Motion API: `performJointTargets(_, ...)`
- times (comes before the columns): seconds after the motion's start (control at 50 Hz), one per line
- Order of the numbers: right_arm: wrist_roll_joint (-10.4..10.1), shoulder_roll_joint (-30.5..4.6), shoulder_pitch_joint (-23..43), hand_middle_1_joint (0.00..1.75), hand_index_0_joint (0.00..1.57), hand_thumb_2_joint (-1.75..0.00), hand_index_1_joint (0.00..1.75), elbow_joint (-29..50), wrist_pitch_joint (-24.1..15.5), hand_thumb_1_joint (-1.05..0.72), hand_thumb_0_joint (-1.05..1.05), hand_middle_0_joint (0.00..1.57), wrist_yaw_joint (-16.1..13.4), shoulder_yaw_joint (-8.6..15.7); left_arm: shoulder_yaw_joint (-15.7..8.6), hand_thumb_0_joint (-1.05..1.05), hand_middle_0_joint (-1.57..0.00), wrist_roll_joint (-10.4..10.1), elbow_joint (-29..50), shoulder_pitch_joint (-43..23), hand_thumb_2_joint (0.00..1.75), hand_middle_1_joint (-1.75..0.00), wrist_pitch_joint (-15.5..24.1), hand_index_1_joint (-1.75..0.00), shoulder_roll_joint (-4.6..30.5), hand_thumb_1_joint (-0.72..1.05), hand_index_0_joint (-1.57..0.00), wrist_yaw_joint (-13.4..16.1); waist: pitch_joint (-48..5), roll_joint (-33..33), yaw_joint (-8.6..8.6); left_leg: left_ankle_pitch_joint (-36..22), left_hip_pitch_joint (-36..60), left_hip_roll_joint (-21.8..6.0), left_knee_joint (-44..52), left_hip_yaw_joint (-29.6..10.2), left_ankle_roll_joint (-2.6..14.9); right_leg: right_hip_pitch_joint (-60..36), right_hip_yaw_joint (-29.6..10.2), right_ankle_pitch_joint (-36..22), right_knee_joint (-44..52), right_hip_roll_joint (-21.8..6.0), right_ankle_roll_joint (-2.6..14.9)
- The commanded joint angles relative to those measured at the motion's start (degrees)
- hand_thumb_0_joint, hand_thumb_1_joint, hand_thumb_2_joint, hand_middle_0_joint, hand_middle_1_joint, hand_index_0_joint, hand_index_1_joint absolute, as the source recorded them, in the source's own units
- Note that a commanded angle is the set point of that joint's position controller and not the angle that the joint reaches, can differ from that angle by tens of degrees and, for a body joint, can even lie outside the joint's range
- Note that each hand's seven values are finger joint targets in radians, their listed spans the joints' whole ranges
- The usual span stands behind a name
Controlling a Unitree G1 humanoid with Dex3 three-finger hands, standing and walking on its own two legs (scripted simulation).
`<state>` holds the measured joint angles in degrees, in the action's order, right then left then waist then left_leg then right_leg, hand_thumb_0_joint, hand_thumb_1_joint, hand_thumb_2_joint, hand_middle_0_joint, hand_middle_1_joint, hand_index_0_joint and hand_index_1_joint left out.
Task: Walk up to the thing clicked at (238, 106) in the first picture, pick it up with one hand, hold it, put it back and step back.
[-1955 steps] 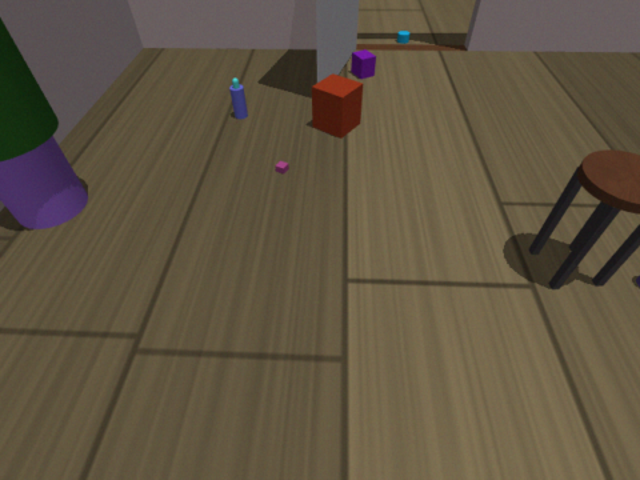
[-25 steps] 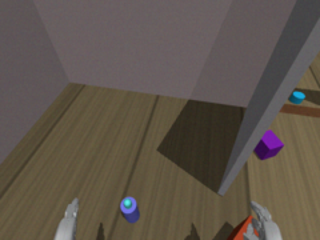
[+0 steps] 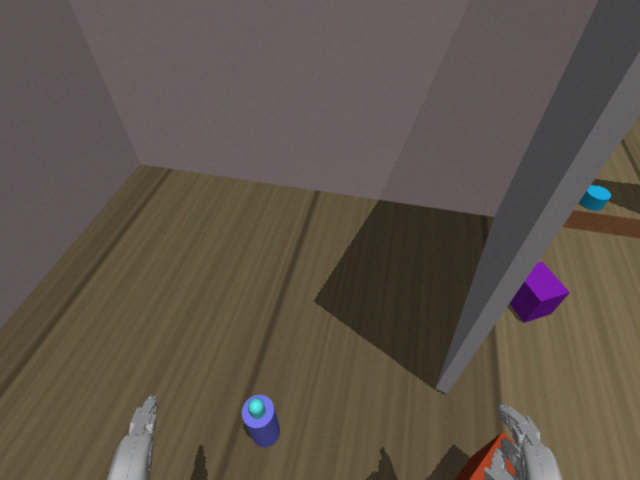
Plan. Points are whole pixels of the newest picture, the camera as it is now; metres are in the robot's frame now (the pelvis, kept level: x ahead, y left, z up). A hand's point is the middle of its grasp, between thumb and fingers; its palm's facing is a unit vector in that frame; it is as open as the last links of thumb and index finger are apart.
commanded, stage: home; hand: left
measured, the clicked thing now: (261, 418) +0.39 +0.18 -0.60
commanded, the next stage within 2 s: stand in 0.34 s
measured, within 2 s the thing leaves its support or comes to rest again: neither
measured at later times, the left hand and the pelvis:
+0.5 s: hand (182, 477) +0.16 +0.18 -0.05, palm faces +0.11 -0.95 -0.29, open 17.6 cm; pelvis +0.00 +0.00 +0.00, yaw +0 degrees
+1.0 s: hand out of the picture +0.10 +0.23 -0.10, palm faces +0.01 -0.93 -0.36, open 8.1 cm; pelvis -0.01 +0.00 +0.03, yaw +1 degrees
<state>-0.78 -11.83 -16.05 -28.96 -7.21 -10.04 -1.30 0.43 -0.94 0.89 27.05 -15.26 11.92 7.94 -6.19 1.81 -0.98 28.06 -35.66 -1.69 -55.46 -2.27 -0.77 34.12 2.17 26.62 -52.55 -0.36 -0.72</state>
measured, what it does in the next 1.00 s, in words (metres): stands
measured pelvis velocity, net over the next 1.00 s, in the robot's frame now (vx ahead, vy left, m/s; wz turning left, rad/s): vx -0.01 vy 0.00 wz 0.01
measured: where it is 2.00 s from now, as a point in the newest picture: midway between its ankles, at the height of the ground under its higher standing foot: outside the picture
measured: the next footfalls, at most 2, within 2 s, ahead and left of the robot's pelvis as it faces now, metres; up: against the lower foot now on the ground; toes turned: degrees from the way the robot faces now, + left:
none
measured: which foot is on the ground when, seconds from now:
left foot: down 0.00-1.00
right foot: down 0.00-1.00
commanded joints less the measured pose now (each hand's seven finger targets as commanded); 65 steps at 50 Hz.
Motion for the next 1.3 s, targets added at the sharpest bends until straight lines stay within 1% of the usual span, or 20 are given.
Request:
performJointTargets(0.0, 0.1, -7.1, 3.3, 0.30, 0.20, -0.90, 0.30, 9.3, -3.0, -0.90, 0.00, 0.20, -0.6, 3.1, -3.2, 0.00, -0.04, 0.6, 10.5, -0.8, 0.02, -0.05, 2.8, -0.04, 5.7, -0.61, -0.04, 0.4, -6.3, 0.3, -0.36, -15.4, 5.0, 1.0, 9.1, 1.1, 0.80, -4.2, 1.6, -13.5, 7.7, 1.7, 1.13)
performJointTargets(0.08, 0.2, -7.1, 3.2, 0.30, 0.20, -0.90, 0.30, 9.3, -2.8, -0.90, 0.00, 0.20, -0.6, 3.1, -3.5, 0.00, -0.04, 0.6, 10.6, -0.5, 0.01, -0.04, 2.9, -0.04, 5.9, -0.61, -0.04, 0.5, -6.5, 0.4, -0.09, -16.6, 5.1, 1.0, 9.0, 1.1, 0.69, -4.7, 1.8, -14.4, 7.5, 1.7, 1.25)
performJointTargets(0.26, 0.2, -7.1, 3.5, 0.30, 0.20, -0.90, 0.30, 9.3, -3.2, -0.90, 0.00, 0.20, -0.5, 3.1, -3.3, 0.00, -0.04, 0.6, 10.5, -1.1, 0.02, -0.05, 3.0, -0.05, 5.8, -0.60, -0.04, 0.5, -4.8, 0.3, -0.05, -11.0, 3.7, 1.2, 9.9, 1.2, 0.90, -3.5, 1.6, -9.7, 8.4, 1.6, 1.19)
performJointTargets(0.42, 0.2, -7.0, 3.4, 0.30, 0.20, -0.90, 0.30, 9.1, -3.1, -0.90, 0.00, 0.20, -0.6, 2.9, -3.2, 0.00, -0.04, 0.6, 10.0, -0.6, 0.03, -0.05, 3.2, -0.05, 5.7, -0.60, -0.04, 0.5, -5.2, -0.2, -0.29, -14.0, 4.0, 1.1, 9.0, 1.3, 0.94, -3.9, 1.6, -12.3, 8.0, 1.5, 1.13)
performJointTargets(0.46, 0.3, -6.9, 3.3, 0.30, 0.20, -0.90, 0.30, 9.1, -3.2, -0.90, 0.00, 0.20, -0.7, 3.0, -3.2, 0.00, -0.20, 0.7, 10.5, -1.4, 0.19, -0.21, 3.2, -0.21, 5.6, -0.44, -0.20, 0.5, -5.7, -0.2, -0.38, -14.0, 4.1, 1.2, 8.7, 1.5, 1.02, -4.0, 1.3, -12.6, 8.2, 1.4, 1.07)
performJointTargets(0.48, 0.2, -7.0, 3.2, 0.30, 0.20, -0.90, 0.30, 9.1, -3.2, -0.90, 0.00, 0.20, -0.7, 3.0, -2.9, 0.00, -0.20, 0.7, 10.5, -1.4, 0.27, -0.29, 3.1, -0.29, 5.5, -0.36, -0.20, 0.5, -5.9, -0.2, -0.39, -14.3, 4.5, 1.1, 9.0, 1.4, 0.97, -4.1, 1.4, -12.8, 8.0, 1.4, 1.07)
performJointTargets(0.56, 0.2, -7.2, 3.5, 0.30, 0.20, -0.90, 0.30, 8.9, -3.3, -0.90, 0.00, 0.20, -0.6, 3.0, -2.3, 0.00, -0.20, 0.7, 9.6, -1.4, 0.59, -0.30, 3.0, -0.30, 5.1, -0.04, -0.20, 0.4, -4.1, 0.3, -0.24, -12.3, 3.9, 1.0, 9.9, 1.1, 0.80, -3.1, 1.7, -10.6, 8.0, 1.5, 1.20)
performJointTargets(0.58, 0.3, -7.1, 3.5, 0.30, 0.20, -0.90, 0.30, 9.2, -3.3, -0.90, 0.00, 0.20, -0.6, 3.1, -3.3, 0.00, -0.20, 0.7, 10.5, -1.4, 0.67, -0.30, 3.2, -0.30, 5.7, 0.04, -0.20, 0.5, -5.7, 0.2, -0.09, -13.1, 4.3, 1.1, 9.4, 1.4, 0.87, -3.6, 1.6, -11.4, 8.2, 1.6, 1.19)
performJointTargets(0.6, 0.2, -7.2, 3.7, 0.30, 0.20, -0.90, 0.30, 9.1, -3.4, -0.90, 0.00, 0.20, -0.7, 3.0, -2.6, 0.00, -0.20, 0.6, 9.6, -1.9, 0.75, -0.30, 3.1, -0.30, 5.3, 0.12, -0.20, 0.5, -3.7, -0.7, -0.37, -11.1, 3.5, 1.1, 9.9, 1.3, 0.93, -2.7, 1.7, -9.7, 8.4, 1.5, 1.10)
performJointTargets(0.66, 0.3, -7.0, 3.4, 0.30, 0.20, -0.90, 0.30, 9.3, -3.3, -0.90, 0.00, 0.20, -0.8, 3.1, -3.4, 0.00, -0.20, 0.7, 9.9, -0.8, 0.90, -0.30, 3.2, -0.30, 5.8, 0.36, -0.20, 0.5, -5.8, -0.8, -0.16, -13.5, 4.3, 1.2, 8.9, 1.7, 1.03, -3.9, 1.4, -12.1, 8.5, 1.4, 0.96)
performJointTargets(0.68, 0.3, -7.2, 3.5, 0.30, 0.20, -0.90, 0.30, 9.2, -3.4, -0.90, 0.00, 0.20, -0.9, 3.1, -2.8, 0.00, -0.20, 0.8, 8.7, -0.7, 0.90, -0.30, 3.1, -0.30, 5.1, 0.44, -0.20, 0.4, -4.9, -1.8, -0.54, -13.5, 4.3, 1.2, 8.9, 1.8, 1.07, -3.6, 1.3, -12.3, 8.4, 1.5, 0.87)
performJointTargets(0.7, 6.9, -14.6, 6.3, 0.30, 0.20, -0.90, 0.30, -3.3, 0.6, -0.90, 0.00, 0.20, 2.5, 4.8, -5.3, 0.00, -0.20, 6.8, -11.5, -12.3, 0.90, -0.30, 9.8, -0.30, 12.3, 0.52, -0.20, -2.2, 2.1, -5.1, 2.00, -21.2, 3.8, 0.3, 11.0, -1.7, 2.45, -13.3, -3.8, -13.9, 11.2, -3.9, 4.21)
performJointTargets(0.72, 7.6, -13.5, 5.4, 0.30, 0.20, -0.90, 0.30, -5.7, 2.1, -0.90, 0.00, 0.20, 4.3, 5.2, -5.8, 0.00, -0.20, 7.0, -16.1, -10.4, 0.90, -0.30, 12.3, -0.30, 13.4, 0.60, -0.20, -3.7, -1.6, -6.9, 1.86, -20.9, 7.1, -0.2, 10.6, 0.2, 3.76, -14.8, -6.7, -18.3, 11.5, -5.6, 5.64)
performJointTargets(0.74, 7.2, -13.2, 4.9, 0.30, 0.20, -0.90, 0.30, -6.4, 2.6, -0.90, 0.00, 0.20, 5.1, 5.2, -5.8, 0.00, -0.20, 6.9, -18.1, -10.9, 0.90, -0.30, 13.8, -0.30, 14.1, 0.68, -0.20, -4.3, -2.8, -7.4, 1.18, -21.0, 9.0, -0.2, 10.8, 0.1, 4.15, -14.7, -8.3, -19.4, 11.5, -6.0, 6.43)
performJointTargets(0.76, 6.7, -13.5, 6.1, 0.30, 0.20, -0.90, 0.30, -6.5, 3.1, -0.90, 0.00, 0.20, 5.8, 5.2, -5.2, 0.00, -0.20, 6.1, -19.2, -11.1, 0.90, -0.30, 14.8, -0.30, 14.0, 0.76, -0.20, -5.0, -0.6, -5.8, 1.39, -21.2, 10.0, 0.1, 12.1, -0.7, 4.59, -12.4, -7.6, -19.2, 12.4, -5.3, 6.18)
performJointTargets(0.8, 4.6, -13.0, 5.9, 0.30, 0.20, -0.90, 0.30, -7.9, 3.1, -0.90, 0.00, 0.20, 7.5, 5.2, -4.7, 0.00, -0.20, 4.6, -23.8, -13.0, 0.90, -0.30, 16.2, -0.30, 14.4, 0.90, -0.20, -5.8, -1.6, -2.6, 1.65, -19.1, 12.9, 0.1, 15.1, -1.3, 4.50, -14.1, -7.1, -16.7, 13.5, -5.6, 5.11)
performJointTargets(0.86, 3.6, -13.9, 6.6, 0.30, 0.20, -0.90, 0.30, -10.9, 3.4, -0.90, 0.00, 0.20, 8.6, 5.9, -4.7, 0.00, -0.20, 3.6, -30.2, -13.8, 0.90, -0.30, 16.9, -0.30, 14.6, 0.90, -0.20, -6.1, -2.1, -2.2, 2.10, -20.7, 16.1, -0.2, 16.3, -2.1, 4.01, -15.3, -6.5, -19.3, 14.8, -5.6, 4.42)
performJointTargets(1.0, 3.7, -14.7, 7.6, 0.30, 0.20, -0.90, 0.30, -16.8, 4.5, -0.90, 0.00, 0.20, 8.9, 5.7, -4.4, 0.00, -0.20, 3.4, -41.2, -16.9, 0.90, -0.30, 17.3, -0.30, 14.9, 0.90, -0.20, -5.9, 3.9, 0.3, 2.21, -16.6, 16.4, -2.0, 25.7, -5.8, 4.22, -17.4, -4.5, -13.8, 19.2, -4.3, 3.20)
performJointTargets(1.08, 3.3, -15.6, 7.6, 0.30, 0.20, -0.90, 0.30, -20.2, 5.1, -0.90, 0.00, 0.20, 8.9, 5.5, -4.2, 0.00, -0.20, 3.0, -46.8, -16.8, 0.90, -0.30, 17.3, -0.30, 15.3, 0.90, -0.20, -6.0, 5.9, -0.4, 2.00, -13.1, 17.9, -2.3, 29.4, -6.2, 3.65, -20.0, -5.2, -12.0, 24.1, -5.1, 3.12)
performJointTargets(1.28, 2.4, -16.4, 7.4, 0.30, 0.20, -0.90, 0.30, -27.4, 5.5, -0.90, 0.00, 0.20, 8.7, 4.7, -3.5, 0.00, -0.20, 2.3, -56.6, -18.2, 0.90, -0.30, 17.2, -0.30, 17.3, 0.90, -0.20, -6.0, 6.4, -1.7, 1.47, -20.4, 24.3, -2.9, 34.4, -5.5, 2.43, -25.1, -5.3, -16.7, 31.0, -6.5, 1.99)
